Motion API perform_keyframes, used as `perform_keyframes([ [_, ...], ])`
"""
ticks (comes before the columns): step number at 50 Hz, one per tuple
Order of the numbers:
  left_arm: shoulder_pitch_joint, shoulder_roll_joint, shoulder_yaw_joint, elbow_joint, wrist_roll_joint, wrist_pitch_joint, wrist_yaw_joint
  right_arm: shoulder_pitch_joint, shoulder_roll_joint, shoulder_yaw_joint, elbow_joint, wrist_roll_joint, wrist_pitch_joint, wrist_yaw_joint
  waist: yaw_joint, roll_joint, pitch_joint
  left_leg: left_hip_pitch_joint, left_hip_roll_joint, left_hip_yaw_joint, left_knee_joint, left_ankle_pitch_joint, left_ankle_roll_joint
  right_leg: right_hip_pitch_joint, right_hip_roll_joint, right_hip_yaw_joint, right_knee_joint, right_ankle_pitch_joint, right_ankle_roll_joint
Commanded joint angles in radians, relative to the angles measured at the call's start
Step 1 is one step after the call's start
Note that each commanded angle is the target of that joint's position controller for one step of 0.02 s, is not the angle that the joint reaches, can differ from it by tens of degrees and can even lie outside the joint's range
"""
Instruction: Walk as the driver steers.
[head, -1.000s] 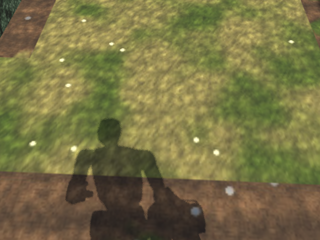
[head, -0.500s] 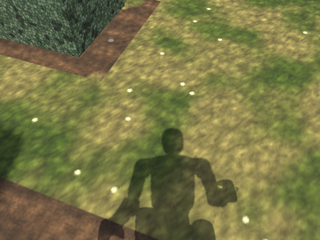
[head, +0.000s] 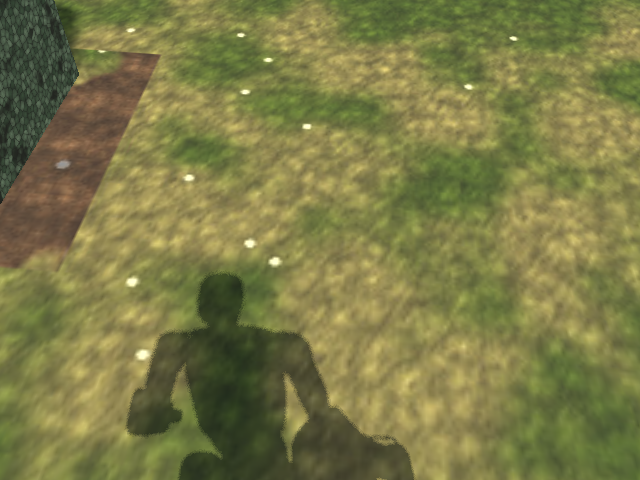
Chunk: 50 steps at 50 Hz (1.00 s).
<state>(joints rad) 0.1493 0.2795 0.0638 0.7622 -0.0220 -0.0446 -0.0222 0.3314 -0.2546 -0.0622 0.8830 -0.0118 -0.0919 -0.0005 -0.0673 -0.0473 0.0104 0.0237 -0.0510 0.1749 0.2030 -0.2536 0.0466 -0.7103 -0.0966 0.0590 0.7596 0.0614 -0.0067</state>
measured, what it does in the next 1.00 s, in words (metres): walks ahead, turning right: right foot, then left foot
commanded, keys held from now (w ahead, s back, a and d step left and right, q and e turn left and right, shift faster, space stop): w+e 0.14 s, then e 0.56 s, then no key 0.30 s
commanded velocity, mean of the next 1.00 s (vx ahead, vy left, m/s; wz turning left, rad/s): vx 0.19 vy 0.00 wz -0.48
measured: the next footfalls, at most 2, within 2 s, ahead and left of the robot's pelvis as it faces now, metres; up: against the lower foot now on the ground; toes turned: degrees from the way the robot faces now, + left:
right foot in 0.18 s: +0.27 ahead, -0.13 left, +0.00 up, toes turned -9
left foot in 0.64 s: +0.45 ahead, +0.03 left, +0.00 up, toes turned -31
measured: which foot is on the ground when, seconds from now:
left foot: down 0.00-0.16, up 0.18-0.62, down 0.64-1.00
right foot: up 0.00-0.16, down 0.18-0.64, up 0.66-0.98, down 1.00-1.00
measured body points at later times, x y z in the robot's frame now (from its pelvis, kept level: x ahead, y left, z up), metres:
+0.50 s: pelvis +0.23 -0.05 +0.00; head +0.28 -0.08 +0.44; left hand +0.43 +0.20 -0.10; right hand +0.34 -0.36 -0.10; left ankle +0.40 +0.10 -0.69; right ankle +0.23 -0.12 -0.74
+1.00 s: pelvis +0.30 -0.04 -0.01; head +0.33 -0.06 +0.44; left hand +0.58 +0.11 -0.11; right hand +0.28 -0.35 -0.12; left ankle +0.42 +0.05 -0.74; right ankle +0.24 -0.15 -0.74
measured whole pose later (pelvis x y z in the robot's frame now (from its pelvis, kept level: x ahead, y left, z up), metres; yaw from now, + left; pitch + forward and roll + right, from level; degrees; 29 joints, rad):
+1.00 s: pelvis +0.30 -0.04 -0.01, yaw -31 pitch +1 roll +0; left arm 0.17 0.28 0.05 0.66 0.00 0.05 0.01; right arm 0.17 -0.27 -0.05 0.74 0.01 0.02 -0.02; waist -0.03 -0.01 0.04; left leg -0.34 0.03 0.01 0.51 -0.19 -0.02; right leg -0.26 0.00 0.04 0.53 -0.28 0.02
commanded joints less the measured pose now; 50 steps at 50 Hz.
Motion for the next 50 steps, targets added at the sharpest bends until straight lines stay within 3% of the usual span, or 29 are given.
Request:
perform_keyframes([
  [1, -0.128, 0.021, -0.008, -0.109, 0.002, -0.012, -0.023, -0.012, -0.162, -0.034, -0.043, 0.009, -0.003, -0.01, -0.013, 0.075, 0.081, -0.015, 0.299, -0.045, -0.068, 0.409, 0.104, -0.007, 0.003, -0.047, -0.097, 0.039, -0.02],
  [3, -0.167, 0.025, -0.009, -0.141, 0.0, -0.011, -0.037, 0.01, -0.174, -0.037, -0.031, 0.016, 0.016, -0.014, -0.017, 0.076, 0.087, 0.071, 0.323, -0.025, -0.017, 0.499, 0.094, -0.031, 0.018, -0.078, -0.132, -0.033, -0.041],
  [6, -0.118, 0.068, 0.012, -0.162, 0.001, -0.005, -0.05, -0.01, -0.218, -0.049, -0.044, 0.022, 0.041, -0.028, 0.041, 0.135, 0.017, 0.129, 0.329, 0.015, 0.159, 0.95, 0.063, 0.111, 0.1, -0.163, -0.137, -0.192, -0.094],
  [7, -0.032, 0.098, 0.028, -0.147, 0.0, -0.001, -0.049, -0.017, -0.231, -0.053, -0.049, 0.022, 0.05, -0.034, 0.093, 0.151, -0.034, 0.121, 0.323, 0.024, 0.289, 1.072, 0.053, 0.222, 0.137, -0.182, -0.135, -0.238, -0.119],
  [8, 0.125, 0.15, 0.057, -0.111, 0.004, -0.001, -0.038, -0.045, -0.231, -0.051, -0.06, 0.025, 0.057, -0.04, 0.181, 0.132, -0.103, 0.035, 0.286, 0.041, 0.504, 1.064, 0.021, 0.438, 0.174, -0.176, -0.211, -0.174, -0.152],
  [9, 0.254, 0.231, 0.085, -0.087, 0.012, 0.007, -0.015, -0.038, -0.204, -0.039, -0.087, 0.011, 0.047, -0.043, 0.229, 0.02, -0.198, -0.214, 0.227, 0.037, 0.815, 0.722, -0.031, 0.748, 0.057, 0.022, -0.232, 0.012, -0.207],
  [10, 0.19, 0.318, 0.089, -0.112, 0.023, 0.0, -0.009, 0.084, -0.053, 0.009, -0.133, -0.021, 0.018, -0.019, 0.085, -0.221, -0.312, -0.662, -0.005, -0.071, 1.19, -0.349, -0.104, 1.094, -0.23, 0.576, -0.273, 0.171, -0.423],
  [11, 0.229, 0.242, 0.071, -0.133, 0.021, -0.003, -0.008, -0.006, -0.156, -0.008, -0.128, 0.007, -0.014, -0.003, 0.176, -0.067, -0.441, -0.706, 0.011, -0.278, 1.274, -0.384, -0.092, 1.114, -0.256, 0.651, -0.341, 0.249, -0.439],
  [12, 0.172, 0.204, 0.058, -0.138, 0.022, -0.009, -0.008, -0.098, -0.177, -0.015, -0.167, 0.039, -0.024, 0.0, 0.17, -0.029, -0.308, -0.749, 0.059, -0.284, 1.238, -0.306, -0.075, 1.004, -0.219, 0.477, -0.343, 0.368, -0.39],
  [13, 0.12, 0.174, 0.052, -0.139, 0.007, -0.011, -0.006, -0.12, -0.162, -0.011, -0.171, 0.03, -0.026, -0.008, 0.129, 0.056, -0.194, -0.747, 0.098, -0.267, 1.15, -0.237, -0.075, 0.851, -0.161, 0.36, -0.353, 0.388, -0.343],
  [14, 0.068, 0.15, 0.046, -0.149, 0.001, -0.006, 0.0, -0.126, -0.168, -0.018, -0.167, 0.011, -0.017, -0.018, 0.096, 0.076, -0.128, -0.713, 0.121, -0.254, 1.083, -0.196, -0.084, 0.719, -0.128, 0.297, -0.378, 0.38, -0.315],
  [15, 0.039, 0.138, 0.04, -0.165, 0.014, -0.003, 0.006, -0.111, -0.175, -0.024, -0.17, 0.006, -0.001, -0.021, 0.062, 0.057, -0.109, -0.641, 0.134, -0.259, 1.05, -0.168, -0.091, 0.609, -0.105, 0.263, -0.408, 0.394, -0.307],
  [18, 0.017, 0.166, 0.049, -0.167, 0.025, 0.001, 0.014, -0.076, -0.131, -0.015, -0.174, -0.002, 0.035, -0.031, 0.024, 0.018, -0.109, -0.57, 0.112, -0.236, 0.899, -0.112, -0.129, 0.468, -0.06, 0.196, -0.424, 0.487, -0.298],
  [21, 0.029, 0.186, 0.055, -0.158, 0.012, 0.023, 0.035, -0.13, -0.113, -0.006, -0.191, -0.006, 0.047, -0.036, 0.04, -0.015, -0.143, -0.548, 0.079, -0.234, 0.734, 0.011, -0.153, 0.445, -0.017, 0.168, -0.389, 0.446, -0.257],
  [24, 0.038, 0.185, 0.054, -0.157, 0.005, 0.051, 0.052, -0.211, -0.117, -0.004, -0.213, 0.003, 0.053, -0.028, 0.069, -0.045, -0.158, -0.518, 0.051, -0.247, 0.602, 0.115, -0.157, 0.448, 0.002, 0.205, -0.363, 0.282, -0.212],
  [28, 0.042, 0.179, 0.051, -0.164, 0.008, 0.07, 0.056, -0.273, -0.138, -0.011, -0.24, 0.01, 0.049, -0.016, 0.087, -0.082, -0.133, -0.497, 0.019, -0.28, 0.457, 0.059, -0.14, 0.496, -0.009, 0.328, -0.309, 0.113, -0.195],
  [30, 0.014, 0.169, 0.047, -0.176, 0.004, 0.073, 0.057, -0.242, -0.151, -0.021, -0.238, 0.011, 0.037, -0.011, 0.06, -0.107, -0.122, -0.431, 0.015, -0.284, 0.322, 0.08, -0.114, 0.521, 0.003, 0.387, -0.261, 0.063, -0.169],
  [31, -0.008, 0.157, 0.043, -0.185, 0.001, 0.073, 0.058, -0.206, -0.156, -0.027, -0.23, 0.009, 0.028, -0.011, 0.031, -0.109, -0.116, -0.343, 0.032, -0.276, 0.197, 0.204, -0.089, 0.501, 0.035, 0.385, -0.218, 0.017, -0.138],
  [32, 0.021, 0.111, 0.029, -0.195, 0.013, 0.07, 0.057, -0.174, -0.206, -0.038, -0.233, -0.006, 0.024, -0.017, 0.043, -0.032, -0.159, -0.193, 0.181, -0.377, 0.18, 0.372, -0.032, 0.425, 0.087, 0.336, -0.1, -0.165, -0.091],
  [33, 0.134, 0.065, 0.017, -0.196, 0.018, 0.066, 0.056, -0.203, -0.275, -0.051, -0.245, -0.031, 0.038, -0.026, 0.126, 0.242, -0.17, -0.035, 0.402, -0.616, 0.194, 0.706, 0.129, 0.217, 0.238, 0.169, 0.094, -0.648, -0.021],
  [34, 0.155, 0.148, 0.034, -0.193, 0.02, 0.061, 0.054, -0.138, -0.231, -0.048, -0.229, -0.032, 0.047, -0.024, 0.094, 0.33, -0.211, -0.015, 0.509, -0.791, 0.167, 0.715, 0.258, 0.119, 0.22, 0.103, 0.316, -0.789, 0.032],
  [35, 0.147, 0.212, 0.056, -0.172, 0.011, 0.066, 0.052, -0.156, -0.18, -0.034, -0.246, -0.02, 0.05, -0.024, 0.081, 0.229, -0.182, -0.043, 0.466, -0.695, 0.181, 0.645, 0.247, 0.098, 0.176, 0.109, 0.444, -0.719, 0.057],
  [36, 0.117, 0.212, 0.061, -0.156, 0.005, 0.079, 0.056, -0.181, -0.147, -0.025, -0.249, -0.013, 0.057, -0.025, 0.077, 0.167, -0.15, -0.082, 0.389, -0.575, 0.193, 0.574, 0.2, 0.09, 0.159, 0.093, 0.49, -0.65, 0.076],
  [37, 0.102, 0.19, 0.058, -0.154, 0.004, 0.092, 0.061, -0.206, -0.133, -0.019, -0.254, -0.003, 0.064, -0.026, 0.079, 0.152, -0.122, -0.122, 0.34, -0.506, 0.183, 0.503, 0.169, 0.091, 0.15, 0.088, 0.499, -0.61, 0.088],
  [40, 0.077, 0.106, 0.032, -0.169, 0.004, 0.102, 0.056, -0.232, -0.147, -0.019, -0.245, -0.007, 0.083, -0.029, 0.084, 0.192, -0.091, -0.21, 0.261, -0.373, 0.141, 0.454, 0.156, 0.181, 0.146, 0.017, 0.367, -0.539, 0.102],
  [43, 0.046, 0.075, 0.013, -0.177, 0.014, 0.093, 0.051, -0.227, -0.159, -0.025, -0.235, -0.002, 0.092, -0.029, 0.064, 0.233, -0.132, -0.19, 0.268, -0.336, 0.15, 0.469, 0.172, 0.291, 0.119, -0.017, 0.145, -0.533, 0.096],
  [47, 0.054, 0.089, 0.014, -0.161, 0.015, 0.091, 0.035, -0.203, -0.182, -0.027, -0.212, 0.017, 0.099, -0.02, 0.055, 0.248, -0.132, -0.199, 0.288, -0.358, 0.166, 0.34, 0.174, 0.426, 0.112, -0.054, -0.137, -0.406, 0.059],
  [49, 0.088, 0.087, 0.014, -0.136, 0.023, 0.088, 0.027, -0.175, -0.16, -0.016, -0.19, 0.03, 0.099, -0.017, 0.078, 0.219, -0.104, -0.283, 0.251, -0.331, 0.194, 0.212, 0.109, 0.567, 0.127, -0.069, -0.371, -0.246, 0.008],
  [50, 0.089, 0.124, 0.018, -0.147, 0.035, 0.088, 0.031, -0.139, -0.134, -0.006, -0.178, 0.019, 0.092, -0.011, 0.065, 0.144, -0.11, -0.366, 0.217, -0.3, 0.243, 0.098, 0.032, 0.657, 0.043, 0.039, -0.393, -0.17, -0.032],
])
